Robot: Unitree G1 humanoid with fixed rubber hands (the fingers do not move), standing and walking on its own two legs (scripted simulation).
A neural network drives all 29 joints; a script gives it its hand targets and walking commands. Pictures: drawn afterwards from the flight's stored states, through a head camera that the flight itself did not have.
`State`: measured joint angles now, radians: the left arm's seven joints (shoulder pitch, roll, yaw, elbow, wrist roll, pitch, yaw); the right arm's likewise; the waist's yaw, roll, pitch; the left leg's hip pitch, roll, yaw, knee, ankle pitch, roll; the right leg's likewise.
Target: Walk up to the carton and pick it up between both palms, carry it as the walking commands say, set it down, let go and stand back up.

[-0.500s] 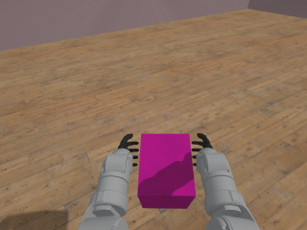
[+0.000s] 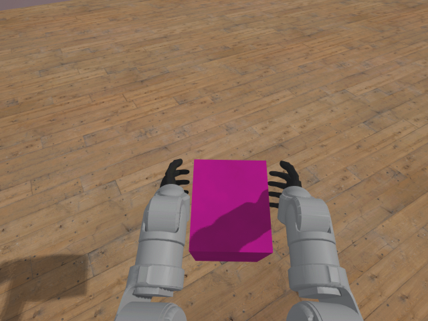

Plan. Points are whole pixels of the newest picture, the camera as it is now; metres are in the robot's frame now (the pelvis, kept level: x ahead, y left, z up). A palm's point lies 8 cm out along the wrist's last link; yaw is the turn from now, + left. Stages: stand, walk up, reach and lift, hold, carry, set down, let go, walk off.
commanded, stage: carry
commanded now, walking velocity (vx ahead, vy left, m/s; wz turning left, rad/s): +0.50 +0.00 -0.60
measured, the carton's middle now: (228, 214) +0.35 +0.00 -0.04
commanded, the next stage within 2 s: none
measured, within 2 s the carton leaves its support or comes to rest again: neither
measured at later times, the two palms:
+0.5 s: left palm (205, 125) +0.51 +0.05 +0.09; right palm (306, 133) +0.49 -0.18 +0.09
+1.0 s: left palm (256, 70) +0.78 -0.10 +0.07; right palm (336, 79) +0.73 -0.32 +0.08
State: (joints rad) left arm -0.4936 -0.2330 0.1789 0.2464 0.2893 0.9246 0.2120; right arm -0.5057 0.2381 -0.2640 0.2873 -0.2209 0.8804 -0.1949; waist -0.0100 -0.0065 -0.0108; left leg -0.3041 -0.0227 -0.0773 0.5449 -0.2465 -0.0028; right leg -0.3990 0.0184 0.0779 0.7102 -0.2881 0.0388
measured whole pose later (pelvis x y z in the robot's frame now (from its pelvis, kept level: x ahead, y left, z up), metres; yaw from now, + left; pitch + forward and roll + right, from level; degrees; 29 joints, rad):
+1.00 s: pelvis +0.44 -0.13 +0.00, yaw -13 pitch +8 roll +0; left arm -0.46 -0.22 0.09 -0.10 0.16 1.19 0.30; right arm -0.46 0.22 -0.16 -0.10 -0.10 1.18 -0.30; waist -0.01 -0.04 -0.03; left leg -0.42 0.00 0.04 0.50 -0.18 -0.05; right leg -0.24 0.09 0.06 0.51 -0.36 -0.07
